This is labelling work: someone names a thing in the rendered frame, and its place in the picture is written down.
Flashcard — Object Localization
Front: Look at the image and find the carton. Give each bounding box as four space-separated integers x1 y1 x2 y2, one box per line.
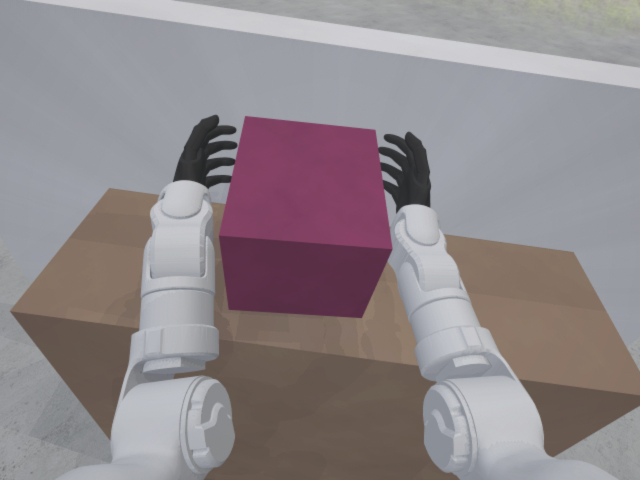
219 116 393 318

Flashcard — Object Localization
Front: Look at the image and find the robot left forearm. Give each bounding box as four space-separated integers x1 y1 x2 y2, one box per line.
111 180 219 453

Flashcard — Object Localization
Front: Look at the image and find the robot left hand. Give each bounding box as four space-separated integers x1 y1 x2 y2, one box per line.
173 115 238 189

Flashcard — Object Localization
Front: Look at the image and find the pedestal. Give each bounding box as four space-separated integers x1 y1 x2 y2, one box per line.
10 188 640 480

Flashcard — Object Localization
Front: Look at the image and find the robot right forearm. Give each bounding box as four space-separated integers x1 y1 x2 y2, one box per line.
387 204 544 444

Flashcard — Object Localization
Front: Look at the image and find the left robot upper arm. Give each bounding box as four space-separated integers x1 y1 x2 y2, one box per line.
55 375 235 480

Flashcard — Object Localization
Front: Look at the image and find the robot right hand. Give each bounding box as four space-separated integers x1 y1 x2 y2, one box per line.
378 132 431 214

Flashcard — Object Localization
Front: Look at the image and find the right robot upper arm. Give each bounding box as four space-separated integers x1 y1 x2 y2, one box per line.
423 375 619 480

